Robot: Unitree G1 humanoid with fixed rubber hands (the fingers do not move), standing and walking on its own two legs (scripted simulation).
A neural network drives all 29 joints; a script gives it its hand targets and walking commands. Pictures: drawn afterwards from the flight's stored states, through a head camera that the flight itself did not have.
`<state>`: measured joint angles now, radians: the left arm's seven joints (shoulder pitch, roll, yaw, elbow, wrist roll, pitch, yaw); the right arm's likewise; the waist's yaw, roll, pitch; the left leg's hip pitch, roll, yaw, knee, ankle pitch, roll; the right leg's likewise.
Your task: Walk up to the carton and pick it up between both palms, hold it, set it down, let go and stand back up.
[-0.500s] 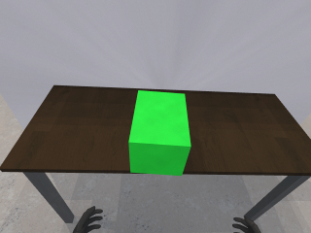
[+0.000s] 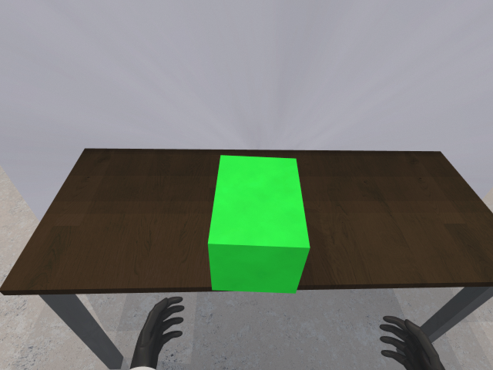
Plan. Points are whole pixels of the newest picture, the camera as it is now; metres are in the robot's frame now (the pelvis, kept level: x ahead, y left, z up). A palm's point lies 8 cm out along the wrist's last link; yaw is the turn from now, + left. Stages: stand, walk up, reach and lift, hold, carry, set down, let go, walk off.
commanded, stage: reach and lift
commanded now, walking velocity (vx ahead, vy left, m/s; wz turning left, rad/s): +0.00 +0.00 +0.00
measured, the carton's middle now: (256, 220) +0.46 +0.03 -0.03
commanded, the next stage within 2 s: none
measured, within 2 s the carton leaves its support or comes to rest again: neither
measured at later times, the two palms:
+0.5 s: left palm (164, 302) +0.23 +0.17 +0.01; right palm (419, 321) +0.24 -0.23 +0.02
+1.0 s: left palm (165, 246) +0.30 +0.18 +0.06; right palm (400, 251) +0.33 -0.21 +0.07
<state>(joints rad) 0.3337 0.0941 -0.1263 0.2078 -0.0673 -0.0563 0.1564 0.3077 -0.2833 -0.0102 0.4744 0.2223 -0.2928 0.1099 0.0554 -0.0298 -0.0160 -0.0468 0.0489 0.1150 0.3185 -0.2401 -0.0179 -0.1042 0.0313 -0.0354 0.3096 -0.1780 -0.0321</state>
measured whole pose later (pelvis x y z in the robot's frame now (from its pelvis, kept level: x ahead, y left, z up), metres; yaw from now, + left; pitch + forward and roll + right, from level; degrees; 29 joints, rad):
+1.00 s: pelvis -0.02 +0.00 +0.00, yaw +0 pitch +0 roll +0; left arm -0.28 0.07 0.02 0.32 -0.06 0.27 0.18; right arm -0.38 -0.30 0.00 0.64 0.26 -0.01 0.02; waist 0.03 -0.02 -0.01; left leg -0.09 0.04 0.11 0.28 -0.19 -0.01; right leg -0.15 0.02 -0.04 0.27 -0.13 -0.03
